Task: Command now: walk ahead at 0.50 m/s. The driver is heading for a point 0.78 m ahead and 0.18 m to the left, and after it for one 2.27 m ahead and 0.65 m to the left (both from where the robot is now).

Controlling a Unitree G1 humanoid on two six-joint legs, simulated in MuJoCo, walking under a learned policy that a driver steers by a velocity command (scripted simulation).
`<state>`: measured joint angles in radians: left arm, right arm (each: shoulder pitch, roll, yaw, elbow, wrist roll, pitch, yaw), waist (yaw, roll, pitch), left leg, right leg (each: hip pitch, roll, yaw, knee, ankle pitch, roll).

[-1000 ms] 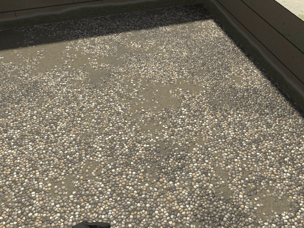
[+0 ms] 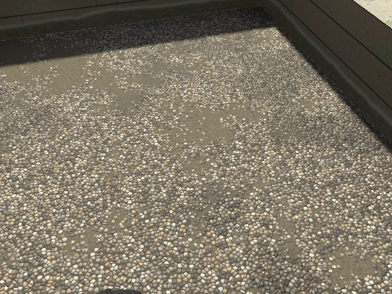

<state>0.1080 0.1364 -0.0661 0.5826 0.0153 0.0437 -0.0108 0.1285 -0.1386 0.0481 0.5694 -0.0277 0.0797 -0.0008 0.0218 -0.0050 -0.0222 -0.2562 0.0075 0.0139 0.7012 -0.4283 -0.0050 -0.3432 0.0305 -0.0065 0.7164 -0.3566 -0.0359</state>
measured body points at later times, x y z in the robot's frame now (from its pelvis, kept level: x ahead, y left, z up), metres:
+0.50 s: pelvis +0.00 +0.00 +0.00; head -0.01 +0.00 +0.45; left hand +0.20 +0.19 -0.07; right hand +0.20 -0.19 -0.08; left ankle -0.03 +0.12 -0.72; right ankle +0.02 -0.10 -0.72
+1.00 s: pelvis +0.00 +0.00 +0.00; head -0.01 +0.00 +0.45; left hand +0.20 +0.19 -0.07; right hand +0.20 -0.19 -0.08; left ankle -0.03 +0.12 -0.72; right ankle +0.02 -0.10 -0.72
